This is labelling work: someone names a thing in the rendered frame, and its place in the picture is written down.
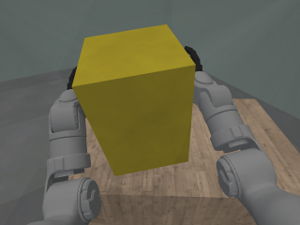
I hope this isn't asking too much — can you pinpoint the left robot forearm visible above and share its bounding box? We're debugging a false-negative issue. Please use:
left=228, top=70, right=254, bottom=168
left=42, top=89, right=91, bottom=218

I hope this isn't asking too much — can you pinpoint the robot right hand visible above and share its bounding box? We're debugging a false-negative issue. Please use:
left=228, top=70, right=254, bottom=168
left=184, top=46, right=203, bottom=72

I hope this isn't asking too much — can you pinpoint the right robot forearm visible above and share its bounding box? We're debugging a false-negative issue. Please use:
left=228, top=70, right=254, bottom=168
left=193, top=71, right=278, bottom=182

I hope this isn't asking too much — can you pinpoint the robot left hand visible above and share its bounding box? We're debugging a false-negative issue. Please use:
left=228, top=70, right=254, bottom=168
left=67, top=67, right=77, bottom=90

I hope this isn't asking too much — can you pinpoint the carton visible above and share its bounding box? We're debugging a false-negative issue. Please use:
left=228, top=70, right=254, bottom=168
left=71, top=24, right=196, bottom=176

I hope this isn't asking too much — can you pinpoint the left robot upper arm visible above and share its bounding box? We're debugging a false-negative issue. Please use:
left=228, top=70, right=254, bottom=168
left=27, top=177, right=102, bottom=225

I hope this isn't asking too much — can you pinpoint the pedestal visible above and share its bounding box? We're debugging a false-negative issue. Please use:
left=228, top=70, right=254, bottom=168
left=68, top=98, right=300, bottom=225

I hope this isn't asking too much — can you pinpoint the right robot upper arm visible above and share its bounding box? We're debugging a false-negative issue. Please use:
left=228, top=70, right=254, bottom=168
left=216, top=147, right=300, bottom=225

